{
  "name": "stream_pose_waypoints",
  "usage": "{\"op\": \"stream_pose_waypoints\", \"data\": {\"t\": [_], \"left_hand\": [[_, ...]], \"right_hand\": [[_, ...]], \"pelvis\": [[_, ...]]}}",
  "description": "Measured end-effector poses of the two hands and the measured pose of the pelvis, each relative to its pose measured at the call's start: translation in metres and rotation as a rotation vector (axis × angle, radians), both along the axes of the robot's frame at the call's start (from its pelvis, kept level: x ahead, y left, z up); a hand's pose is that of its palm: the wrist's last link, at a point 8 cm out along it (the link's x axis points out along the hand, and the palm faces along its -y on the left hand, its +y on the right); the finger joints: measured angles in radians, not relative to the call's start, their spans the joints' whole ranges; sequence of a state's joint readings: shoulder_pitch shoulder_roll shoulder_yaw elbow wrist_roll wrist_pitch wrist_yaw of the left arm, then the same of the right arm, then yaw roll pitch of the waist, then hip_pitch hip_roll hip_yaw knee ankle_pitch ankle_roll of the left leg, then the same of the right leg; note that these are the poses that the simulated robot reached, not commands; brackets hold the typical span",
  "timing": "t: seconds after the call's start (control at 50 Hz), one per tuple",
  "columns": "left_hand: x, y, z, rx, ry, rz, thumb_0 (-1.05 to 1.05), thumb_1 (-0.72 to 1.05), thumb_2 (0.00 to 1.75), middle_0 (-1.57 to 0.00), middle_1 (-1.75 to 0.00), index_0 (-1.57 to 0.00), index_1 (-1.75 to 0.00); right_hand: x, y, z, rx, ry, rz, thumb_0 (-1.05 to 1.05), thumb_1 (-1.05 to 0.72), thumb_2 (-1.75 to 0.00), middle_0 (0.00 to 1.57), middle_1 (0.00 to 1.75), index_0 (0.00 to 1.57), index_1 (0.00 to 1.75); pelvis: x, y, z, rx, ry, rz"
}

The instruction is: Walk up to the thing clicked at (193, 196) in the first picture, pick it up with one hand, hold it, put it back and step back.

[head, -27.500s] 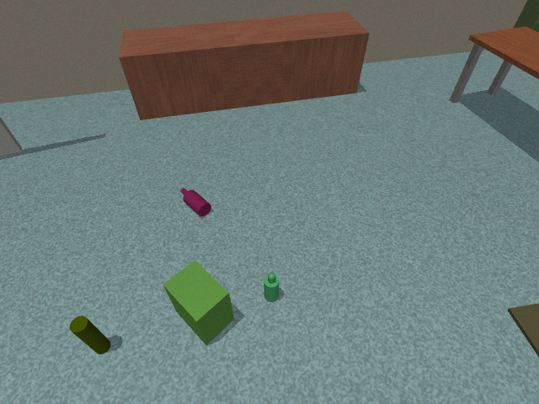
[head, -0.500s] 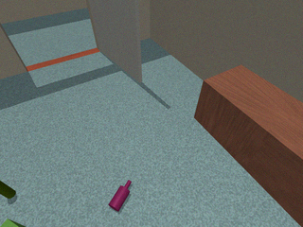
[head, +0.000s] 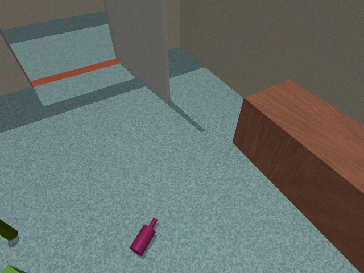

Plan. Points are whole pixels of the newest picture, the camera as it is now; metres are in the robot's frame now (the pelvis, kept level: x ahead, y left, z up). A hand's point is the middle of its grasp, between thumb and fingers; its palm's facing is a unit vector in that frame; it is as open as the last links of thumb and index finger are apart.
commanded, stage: stand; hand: left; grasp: from above
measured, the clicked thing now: (146, 234) +0.47 +0.21 -0.75
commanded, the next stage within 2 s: rise first in 0.26 s
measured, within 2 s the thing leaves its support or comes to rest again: neither
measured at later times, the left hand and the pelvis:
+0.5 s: hand out of the picture +0.11 +0.25 -0.16, palm faces +0.04 -0.94 -0.33, open 7.8 cm; pelvis -0.01 +0.00 -0.01, yaw +1 degrees
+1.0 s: hand out of the picture +0.13 +0.27 -0.21, palm faces -0.02 -0.88 -0.48, open 14.0 cm; pelvis -0.01 +0.01 -0.07, yaw +0 degrees
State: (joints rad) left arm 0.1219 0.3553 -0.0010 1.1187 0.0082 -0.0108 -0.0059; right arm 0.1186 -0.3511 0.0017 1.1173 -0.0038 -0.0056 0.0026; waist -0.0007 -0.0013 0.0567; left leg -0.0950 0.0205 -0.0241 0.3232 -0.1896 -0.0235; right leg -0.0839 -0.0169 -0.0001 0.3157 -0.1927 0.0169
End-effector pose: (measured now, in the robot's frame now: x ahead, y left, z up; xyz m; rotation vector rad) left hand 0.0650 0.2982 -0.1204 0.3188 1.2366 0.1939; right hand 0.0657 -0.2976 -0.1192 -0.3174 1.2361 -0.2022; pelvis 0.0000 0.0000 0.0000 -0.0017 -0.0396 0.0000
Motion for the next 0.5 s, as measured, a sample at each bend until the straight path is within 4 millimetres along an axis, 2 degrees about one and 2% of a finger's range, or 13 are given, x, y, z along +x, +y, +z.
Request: {"op": "stream_pose_waypoints", "data": {"t": [0.38,0.42,0.5], "left_hand": [[-0.008,0.002,0.000,0.000,0.017,0.011,0.01,0.91,0.90,-0.20,-0.31,-0.20,-0.30],[-0.001,0.001,0.000,-0.001,-0.029,0.032,0.01,0.89,0.91,-0.20,-0.33,-0.19,-0.32],[0.031,-0.002,-0.006,-0.011,-0.092,0.040,0.01,0.79,0.93,-0.17,-0.45,-0.16,-0.45]], "right_hand": [[-0.007,0.002,-0.002,0.003,0.014,0.003,0.01,-0.91,-0.90,0.20,0.30,0.20,0.30],[-0.003,0.005,-0.001,0.004,-0.033,-0.004,0.01,-0.91,-0.90,0.20,0.30,0.20,0.30],[0.005,0.018,-0.006,0.022,-0.110,0.005,0.01,-0.90,-0.90,0.20,0.30,0.20,0.30]], "pelvis": [[-0.002,0.001,0.000,0.002,0.000,0.001],[-0.005,0.001,-0.002,0.002,0.025,0.006],[-0.014,0.000,-0.010,-0.001,0.079,0.012]]}}
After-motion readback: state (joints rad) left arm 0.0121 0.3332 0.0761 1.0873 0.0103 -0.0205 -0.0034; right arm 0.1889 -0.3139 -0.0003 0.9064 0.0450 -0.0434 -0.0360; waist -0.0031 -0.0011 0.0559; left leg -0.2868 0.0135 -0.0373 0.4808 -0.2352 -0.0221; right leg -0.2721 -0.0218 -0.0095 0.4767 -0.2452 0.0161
